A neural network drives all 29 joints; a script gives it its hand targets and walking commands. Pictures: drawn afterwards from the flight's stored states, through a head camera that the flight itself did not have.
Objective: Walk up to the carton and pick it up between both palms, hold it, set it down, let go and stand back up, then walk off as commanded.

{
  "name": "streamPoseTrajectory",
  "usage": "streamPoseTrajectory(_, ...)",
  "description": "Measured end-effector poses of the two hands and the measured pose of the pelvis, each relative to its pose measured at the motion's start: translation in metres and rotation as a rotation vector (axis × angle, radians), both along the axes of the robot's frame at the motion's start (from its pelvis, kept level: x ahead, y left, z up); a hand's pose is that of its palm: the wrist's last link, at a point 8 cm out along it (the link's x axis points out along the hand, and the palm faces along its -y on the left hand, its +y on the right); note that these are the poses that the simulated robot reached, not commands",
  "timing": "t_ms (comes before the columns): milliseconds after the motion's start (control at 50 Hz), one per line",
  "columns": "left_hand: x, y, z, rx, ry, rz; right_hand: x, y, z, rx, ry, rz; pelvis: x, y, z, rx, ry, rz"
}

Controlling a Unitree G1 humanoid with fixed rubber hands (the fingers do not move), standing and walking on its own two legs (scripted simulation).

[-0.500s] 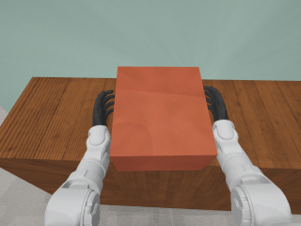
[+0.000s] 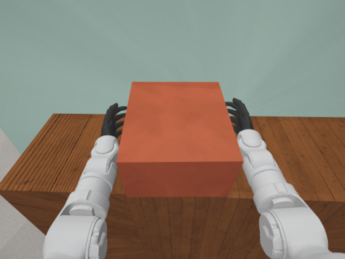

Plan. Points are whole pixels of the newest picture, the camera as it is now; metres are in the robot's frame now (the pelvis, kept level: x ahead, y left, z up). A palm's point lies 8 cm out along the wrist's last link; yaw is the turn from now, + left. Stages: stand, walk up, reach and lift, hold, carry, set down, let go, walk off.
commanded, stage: reach and lift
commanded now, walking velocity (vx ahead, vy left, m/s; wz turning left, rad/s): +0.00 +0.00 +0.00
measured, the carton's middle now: (176, 134) +0.41 +0.01 +0.11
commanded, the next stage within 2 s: hold in 0.94 s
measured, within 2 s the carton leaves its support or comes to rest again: neither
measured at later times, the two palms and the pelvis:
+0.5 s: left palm (108, 126) +0.40 +0.17 +0.16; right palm (248, 123) +0.39 -0.16 +0.16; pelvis +0.00 +0.01 +0.00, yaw +0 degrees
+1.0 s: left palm (105, 124) +0.40 +0.17 +0.17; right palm (247, 118) +0.40 -0.15 +0.18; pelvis +0.00 +0.01 +0.00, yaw +0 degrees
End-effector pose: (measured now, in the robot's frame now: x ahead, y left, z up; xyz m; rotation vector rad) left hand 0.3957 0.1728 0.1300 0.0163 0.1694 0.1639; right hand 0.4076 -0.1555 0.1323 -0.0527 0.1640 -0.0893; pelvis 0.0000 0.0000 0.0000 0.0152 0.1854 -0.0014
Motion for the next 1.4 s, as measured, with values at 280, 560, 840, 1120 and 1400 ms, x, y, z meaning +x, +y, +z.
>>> streamPoseTrajectory(280,-0.004,0.008,0.022,0.003,0.050,-0.025,-0.009,0.008,0.031,-0.016,0.049,-0.022,-0.001,0.008,0.003,-0.010,-0.079,0.000)
streamPoseTrajectory(560,0.001,-0.001,0.027,-0.015,0.079,-0.054,-0.014,-0.001,0.033,0.015,0.078,-0.059,0.001,0.009,0.004,-0.013,-0.089,0.000)
streamPoseTrajectory(840,0.001,0.002,0.031,-0.029,0.073,-0.044,-0.011,0.002,0.042,0.013,0.072,-0.053,0.001,0.010,0.004,-0.013,-0.090,0.000)
streamPoseTrajectory(1120,-0.002,0.003,0.046,-0.023,0.060,-0.043,-0.014,0.003,0.052,0.027,0.058,-0.050,0.000,0.010,0.004,-0.013,-0.102,0.000)
streamPoseTrajectory(1400,-0.014,0.004,0.058,-0.024,0.070,-0.037,-0.024,0.004,0.062,0.028,0.067,-0.049,-0.004,0.009,0.004,-0.013,-0.134,0.000)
